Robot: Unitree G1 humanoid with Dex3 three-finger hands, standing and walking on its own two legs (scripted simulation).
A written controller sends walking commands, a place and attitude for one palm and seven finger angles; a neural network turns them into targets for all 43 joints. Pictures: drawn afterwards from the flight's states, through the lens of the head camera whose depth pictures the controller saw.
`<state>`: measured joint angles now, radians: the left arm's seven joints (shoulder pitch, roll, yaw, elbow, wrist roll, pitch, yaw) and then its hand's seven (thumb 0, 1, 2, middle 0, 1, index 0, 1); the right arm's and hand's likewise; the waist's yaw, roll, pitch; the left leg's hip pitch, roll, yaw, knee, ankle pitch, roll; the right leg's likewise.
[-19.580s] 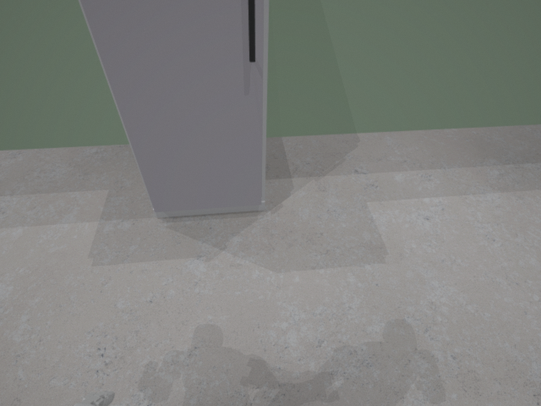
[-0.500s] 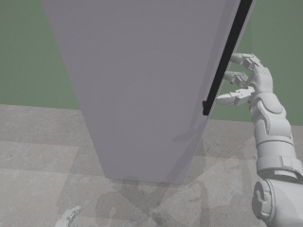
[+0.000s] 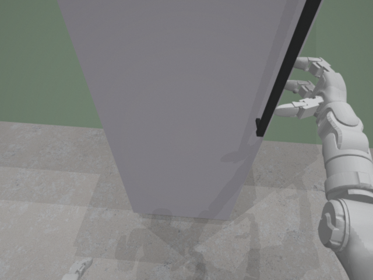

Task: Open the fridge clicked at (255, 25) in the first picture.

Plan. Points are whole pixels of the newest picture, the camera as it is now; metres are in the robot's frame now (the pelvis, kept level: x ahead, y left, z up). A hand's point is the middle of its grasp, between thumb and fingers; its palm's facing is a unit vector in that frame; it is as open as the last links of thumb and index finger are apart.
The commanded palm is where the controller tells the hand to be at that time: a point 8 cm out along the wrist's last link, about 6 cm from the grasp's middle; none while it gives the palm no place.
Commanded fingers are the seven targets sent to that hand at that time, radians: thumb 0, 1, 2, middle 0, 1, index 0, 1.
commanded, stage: feel for the door with the fingertips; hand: right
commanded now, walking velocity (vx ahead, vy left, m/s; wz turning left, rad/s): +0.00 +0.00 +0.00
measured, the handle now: (289, 49) +0.51 -0.13 +0.26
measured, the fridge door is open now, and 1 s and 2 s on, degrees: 0 0 0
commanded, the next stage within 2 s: slide the fingers in behind the handle in 0.08 s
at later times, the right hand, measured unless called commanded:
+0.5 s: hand (298, 92) +0.45 -0.16 +0.20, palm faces -0.03 +1.00 +0.02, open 13.9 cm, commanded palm +0.43 -0.21 +0.20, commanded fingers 0.00 0.50 -0.30 0.30 1.20 0.30 1.20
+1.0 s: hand (285, 89) +0.46 -0.14 +0.20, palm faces -0.04 +1.00 +0.03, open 14.0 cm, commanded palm +0.44 -0.19 +0.20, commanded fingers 0.00 0.50 -0.30 0.30 1.20 0.30 1.20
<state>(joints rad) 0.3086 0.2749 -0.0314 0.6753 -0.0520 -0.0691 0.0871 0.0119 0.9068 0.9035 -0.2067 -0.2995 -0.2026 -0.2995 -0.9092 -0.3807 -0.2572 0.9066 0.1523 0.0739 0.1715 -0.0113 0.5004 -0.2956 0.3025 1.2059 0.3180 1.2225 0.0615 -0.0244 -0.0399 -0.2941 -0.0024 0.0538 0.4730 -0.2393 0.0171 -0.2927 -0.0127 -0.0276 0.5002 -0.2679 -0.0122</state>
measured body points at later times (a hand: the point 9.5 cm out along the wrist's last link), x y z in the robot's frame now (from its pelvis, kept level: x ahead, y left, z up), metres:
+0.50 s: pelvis +0.00 -0.01 +0.00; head +0.00 +0.00 +0.45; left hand +0.07 +0.26 -0.11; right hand +0.45 -0.22 +0.20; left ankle +0.00 +0.11 -0.74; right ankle -0.01 -0.11 -0.74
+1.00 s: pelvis +0.00 -0.01 +0.00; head +0.01 -0.01 +0.45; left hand +0.10 +0.24 -0.11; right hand +0.46 -0.19 +0.20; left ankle +0.00 +0.11 -0.74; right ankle -0.01 -0.11 -0.74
